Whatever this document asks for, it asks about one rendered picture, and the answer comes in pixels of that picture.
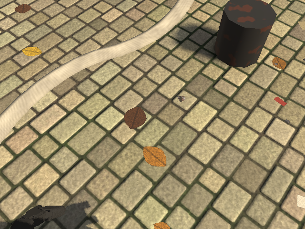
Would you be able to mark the left robot hand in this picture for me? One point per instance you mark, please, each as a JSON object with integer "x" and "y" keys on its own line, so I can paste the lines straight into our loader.
{"x": 37, "y": 215}

